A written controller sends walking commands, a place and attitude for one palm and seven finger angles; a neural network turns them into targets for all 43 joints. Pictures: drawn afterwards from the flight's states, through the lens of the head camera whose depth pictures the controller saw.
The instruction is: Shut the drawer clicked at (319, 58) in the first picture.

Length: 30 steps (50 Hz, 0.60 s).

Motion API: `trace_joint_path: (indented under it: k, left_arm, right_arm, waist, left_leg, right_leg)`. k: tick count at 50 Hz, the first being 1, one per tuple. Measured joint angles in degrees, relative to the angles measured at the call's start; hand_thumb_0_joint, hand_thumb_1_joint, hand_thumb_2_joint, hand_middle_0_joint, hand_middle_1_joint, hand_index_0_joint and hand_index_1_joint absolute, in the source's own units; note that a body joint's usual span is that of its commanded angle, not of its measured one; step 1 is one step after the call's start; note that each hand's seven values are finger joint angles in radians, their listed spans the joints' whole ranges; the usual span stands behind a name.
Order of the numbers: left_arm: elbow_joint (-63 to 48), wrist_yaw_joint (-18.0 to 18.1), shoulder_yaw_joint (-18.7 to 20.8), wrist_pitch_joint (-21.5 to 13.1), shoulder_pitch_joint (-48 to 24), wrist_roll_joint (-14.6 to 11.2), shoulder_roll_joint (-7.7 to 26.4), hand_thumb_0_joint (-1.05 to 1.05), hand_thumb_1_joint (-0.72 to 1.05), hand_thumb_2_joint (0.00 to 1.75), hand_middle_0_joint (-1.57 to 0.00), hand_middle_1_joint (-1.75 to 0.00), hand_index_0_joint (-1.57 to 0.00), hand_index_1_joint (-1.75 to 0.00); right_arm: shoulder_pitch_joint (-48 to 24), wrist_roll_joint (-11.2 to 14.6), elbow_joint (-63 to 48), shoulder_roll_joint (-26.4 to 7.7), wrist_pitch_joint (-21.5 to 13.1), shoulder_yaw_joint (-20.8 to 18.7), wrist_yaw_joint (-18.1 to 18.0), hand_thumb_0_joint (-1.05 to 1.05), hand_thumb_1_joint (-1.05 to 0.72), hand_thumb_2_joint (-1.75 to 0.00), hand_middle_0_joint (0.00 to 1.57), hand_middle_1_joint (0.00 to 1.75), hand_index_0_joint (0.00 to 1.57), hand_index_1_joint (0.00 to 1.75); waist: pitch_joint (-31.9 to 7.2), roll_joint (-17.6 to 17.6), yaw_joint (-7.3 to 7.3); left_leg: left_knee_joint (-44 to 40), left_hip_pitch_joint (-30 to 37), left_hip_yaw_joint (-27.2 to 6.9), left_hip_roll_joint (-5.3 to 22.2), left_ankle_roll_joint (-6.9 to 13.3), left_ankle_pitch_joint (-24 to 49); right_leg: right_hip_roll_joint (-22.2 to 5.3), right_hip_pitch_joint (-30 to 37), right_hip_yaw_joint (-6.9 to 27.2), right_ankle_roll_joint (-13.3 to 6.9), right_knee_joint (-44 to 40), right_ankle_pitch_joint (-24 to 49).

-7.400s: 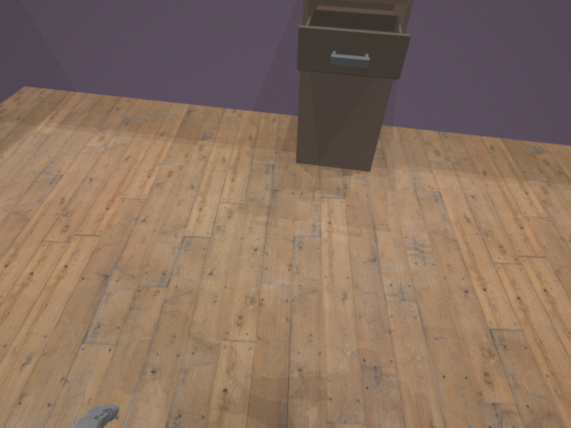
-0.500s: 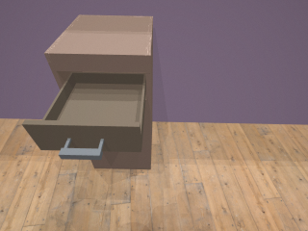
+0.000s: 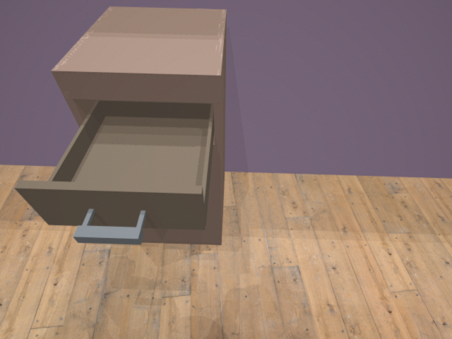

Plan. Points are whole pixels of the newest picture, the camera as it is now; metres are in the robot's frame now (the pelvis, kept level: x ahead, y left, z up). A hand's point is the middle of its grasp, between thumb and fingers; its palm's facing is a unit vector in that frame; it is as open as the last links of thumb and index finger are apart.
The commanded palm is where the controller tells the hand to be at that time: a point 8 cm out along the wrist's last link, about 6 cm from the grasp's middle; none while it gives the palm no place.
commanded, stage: come to a stop and stand still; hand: left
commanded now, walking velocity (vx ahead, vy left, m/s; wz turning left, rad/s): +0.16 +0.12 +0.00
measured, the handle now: (113, 224) +0.33 +0.26 -0.02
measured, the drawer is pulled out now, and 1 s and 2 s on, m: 0.29 0.29 0.28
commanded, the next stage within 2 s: look again from close up in 1.06 s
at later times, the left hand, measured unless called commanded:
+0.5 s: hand out of the picture +0.10 +0.19 -0.17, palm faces +0.04 -0.97 -0.24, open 7.4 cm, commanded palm none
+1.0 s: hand out of the picture +0.07 +0.14 -0.16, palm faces +0.07 -0.98 -0.20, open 7.2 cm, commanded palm none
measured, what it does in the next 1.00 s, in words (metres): steps on the spot: right foot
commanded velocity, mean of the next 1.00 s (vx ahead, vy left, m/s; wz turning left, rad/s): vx -0.04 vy -0.01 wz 0.00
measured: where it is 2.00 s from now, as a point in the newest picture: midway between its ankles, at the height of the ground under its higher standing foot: outside the picture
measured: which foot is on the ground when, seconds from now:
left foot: down 0.00-1.00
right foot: down 0.00-0.16, up 0.18-0.54, down 0.56-1.00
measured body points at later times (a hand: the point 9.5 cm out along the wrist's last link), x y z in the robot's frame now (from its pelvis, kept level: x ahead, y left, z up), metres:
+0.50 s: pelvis +0.05 +0.01 +0.01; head +0.09 +0.00 +0.45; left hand +0.10 +0.24 -0.15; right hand +0.06 -0.21 -0.16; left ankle +0.00 +0.09 -0.73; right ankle +0.07 -0.11 -0.71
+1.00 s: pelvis +0.04 -0.04 +0.01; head +0.04 -0.03 +0.46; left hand +0.06 +0.19 -0.15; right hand +0.04 -0.25 -0.15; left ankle +0.02 +0.10 -0.73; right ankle +0.07 -0.11 -0.73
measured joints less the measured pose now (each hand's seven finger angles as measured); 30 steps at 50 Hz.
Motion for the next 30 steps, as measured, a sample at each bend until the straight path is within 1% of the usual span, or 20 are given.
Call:
trace_joint_path:
  k: [3, 5, 6, 7, 9, 11, 12, 14, 19, 22, 25, 28, 29, 30]
  left_arm:
    - [-0.55, 0.2, 0.72, -0.87, 0.59, -0.03, 0.13, 0.0, 0.9, 0.9, -0.2, -0.3, -0.2, -0.3]
    - [-0.83, 0.39, 1.16, -1.33, 0.99, 0.15, 0.38, 0.0, 0.9, 0.9, -0.2, -0.3, -0.2, -0.3]
    - [-0.92, 0.46, 1.34, -1.35, 1.26, 0.2, 0.56, 0.0, 0.9, 0.9, -0.2, -0.3, -0.2, -0.3]
    - [-0.89, 0.56, 1.49, -1.12, 1.6, 0.16, 0.84, 0.0, 0.9, 0.9, -0.2, -0.3, -0.2, -0.3]
    - [-0.18, 0.8, 1.42, 0.03, 1.81, -0.18, 1.27, 0.0, 0.9, 0.9, -0.2, -0.3, -0.2, -0.3]
    - [0.49, 1.27, 1.06, 1.4, 1.06, -0.48, 1.42, 0.0, 0.9, 0.9, -0.2, -0.3, -0.2, -0.3]
    - [0.51, 1.44, 0.96, 1.83, 0.36, -0.57, 1.48, 0.0, 0.9, 0.9, -0.2, -0.3, -0.19, -0.3]
    - [-0.08, 1.59, 0.89, 2.15, -1.45, -0.65, 1.67, 0.0, 0.9, 0.9, -0.2, -0.3, -0.19, -0.3]
    - [-2.99, 1.59, 1.01, 2.29, -6.16, -0.61, 2.52, 0.0, 0.91, 0.9, -0.19, -0.3, -0.19, -0.3]
    - [-4.43, 1.49, 1.36, 2.75, -8.34, -0.51, 3.19, 0.0, 0.91, 0.9, -0.19, -0.3, -0.19, -0.3]
    - [-5.67, 1.29, 1.67, 2.89, -9.81, -0.48, 3.53, 0.0, 0.91, 0.9, -0.19, -0.3, -0.19, -0.3]
    - [-6.76, 1.14, 1.74, 2.16, -10.17, -0.37, 3.76, 0.0, 0.91, 0.9, -0.19, -0.3, -0.19, -0.3]
    - [-6.85, 1.2, 1.7, 1.65, -10.15, -0.29, 3.57, 0.0, 0.91, 0.9, -0.19, -0.3, -0.19, -0.3]
    - [-6.82, 1.22, 1.45, 1.23, -10.15, -0.31, 3.29, 0.0, 0.91, 0.9, -0.19, -0.3, -0.19, -0.3]
  right_arm:
    - [-0.09, -0.16, -0.35, -0.12, 0.07, -0.18, 0.12, 0.0, -0.91, -0.89, 0.2, 0.3, 0.2, 0.3]
    - [-0.65, -0.11, -0.56, -0.19, 0.04, -0.32, 0.24, 0.0, -0.91, -0.89, 0.19, 0.3, 0.2, 0.3]
    - [-1.07, -0.04, -0.73, -0.23, -0.13, -0.38, 0.29, 0.0, -0.91, -0.89, 0.19, 0.3, 0.2, 0.3]
    - [-1.58, 0.03, -0.84, -0.17, -0.47, -0.37, 0.27, 0.0, -0.91, -0.89, 0.19, 0.3, 0.2, 0.3]
    - [-2.39, -0.04, -1.36, -0.05, -1.5, -0.32, -0.11, 0.0, -0.91, -0.89, 0.19, 0.3, 0.2, 0.3]
    - [-2.86, 0.01, -1.92, -0.01, -1.99, -0.08, -1.04, 0.0, -0.92, -0.89, 0.19, 0.3, 0.2, 0.3]
    - [-3.04, 0.04, -2.07, -0.02, -1.99, -0.01, -1.46, 0.0, -0.92, -0.89, 0.19, 0.3, 0.2, 0.3]
    - [-3.33, 0.08, -2.2, -0.03, -1.77, 0.1, -1.86, 0.0, -0.93, -0.89, 0.19, 0.3, 0.2, 0.3]
    - [-3.94, 0.26, -1.8, 0.49, -0.71, -0.02, -1.96, 0.01, -0.94, -0.89, 0.2, 0.3, 0.2, 0.3]
    - [-4.24, 0.08, -2.01, 0.82, -0.05, -0.5, -1.89, 0.01, -0.93, -0.89, 0.2, 0.3, 0.2, 0.3]
    - [-4.43, -0.19, -2.42, 0.8, 0.44, -1.08, -1.63, 0.01, -0.93, -0.89, 0.2, 0.3, 0.2, 0.3]
    - [-4.12, -0.16, -2.66, 0.57, 0.72, -1.49, -1.32, 0.01, -0.92, -0.89, 0.2, 0.3, 0.2, 0.3]
    - [-4.25, 0.02, -2.61, 0.26, 0.88, -1.65, -1.17, 0.01, -0.92, -0.89, 0.2, 0.3, 0.2, 0.3]
    - [-4.52, 0.26, -2.62, -0.1, 1.09, -1.85, -1.06, 0.01, -0.92, -0.89, 0.2, 0.3, 0.2, 0.3]
  waist:
    - [0.3, 0.05, 0.13]
    - [0.88, -0.43, 0.61]
    - [1.26, -0.81, 0.85]
    - [1.65, -1.62, 1.14]
    - [1.79, -2.76, 1.23]
    - [1.77, -2.52, 0.86]
    - [1.91, -2.21, 0.57]
    - [2.43, -1.52, 0.14]
    - [3.75, -0.92, -0.11]
    - [4.44, -0.76, -0.5]
    - [4.9, -0.33, -0.95]
    - [4.6, -0.19, -1.07]
    - [4.42, 0.37, -1.01]
    - [4.32, 1.09, -1.36]
  left_leg:
    - [4.59, -2.15, 0.29, 0.78, -0.51, -2.4]
    - [6.0, -3.56, 0.92, 1.06, -0.76, -4.17]
    - [4.62, -3.57, 1.39, 1.13, -0.75, -3.19]
    - [3.47, -2.76, 2.16, 0.81, -0.15, -0.12]
    - [2.73, -1.37, 3.27, 0.03, 1.22, -0.34]
    - [0.93, 0.35, 3.63, -0.17, 1.98, -1.01]
    - [-0.39, 1.24, 3.55, -0.25, 2.17, -0.67]
    - [-3.08, 2.74, 3.1, -0.41, 2.27, 0.65]
    - [-7.28, 4.78, 2.41, -0.78, 1.9, 2.82]
    - [-7.36, 4.92, 2.42, -0.67, 1.42, 2.79]
    - [-6.21, 4.49, 2.7, -0.31, 0.68, 2.11]
    - [-2.93, 3.02, 3.13, -0.05, -0.44, 0.23]
    - [-1.16, 2.12, 3.2, 0.57, -0.91, -0.75]
    - [0.52, 1.13, 2.55, 1.05, -1.35, -1.88]
  right_leg:
    - [0.17, 0.59, -1.17, 0.0, 0.56, -1.42]
    - [-0.09, 1.52, -1.69, 0.23, 0.38, -2.05]
    - [-0.34, 1.98, -1.75, 0.48, 0.51, -2.44]
    - [-0.89, 2.22, -1.34, 0.78, 1.25, -3.08]
    - [-1.63, 0.33, -0.22, 0.1, 6.7, -5.18]
    - [-1.17, -2.6, 0.7, -0.18, 13.97, -9.69]
    - [-1.06, -3.82, 0.77, -0.19, 16.26, -10.53]
    - [-1.09, -5.82, 0.59, -0.05, 17.95, -9.59]
    - [-1.36, -8.46, 0.66, 0.53, 14.04, -2.31]
    - [-0.99, -8.89, 0.56, 0.39, 12.02, -0.86]
    - [-0.38, -8.15, 0.25, -0.03, 9.14, 0.36]
    - [0.01, -5.21, 0.32, -0.56, 2.46, 5.37]
    - [0.58, -5.11, 0.31, -1.14, 2.0, 4.0]
    - [1.15, -5.47, 0.04, -1.81, 2.51, 3.01]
